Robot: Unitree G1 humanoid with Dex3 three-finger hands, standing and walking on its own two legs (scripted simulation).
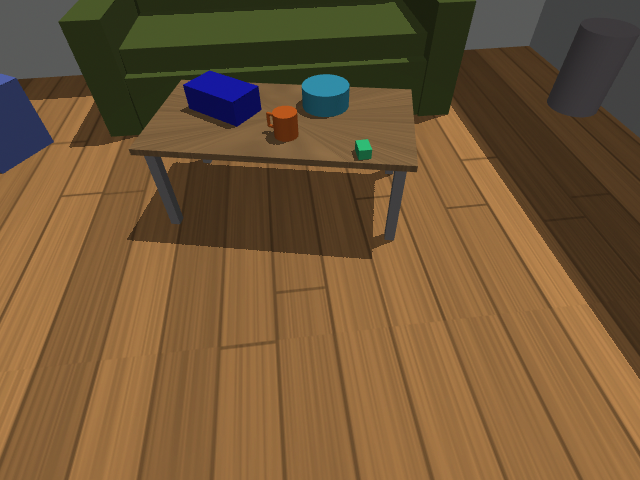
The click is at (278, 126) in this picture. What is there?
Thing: mug
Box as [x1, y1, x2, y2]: [266, 106, 298, 141]
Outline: 266,112 268,126 274,128 274,135 277,139 282,141 288,141 294,139 297,136 297,117 296,110 293,107 279,106 273,109 271,113
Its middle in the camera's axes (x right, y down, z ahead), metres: -0.14 -0.44 +1.48
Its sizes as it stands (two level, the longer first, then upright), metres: 0.126 0.092 0.096
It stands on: a support 0.41 m high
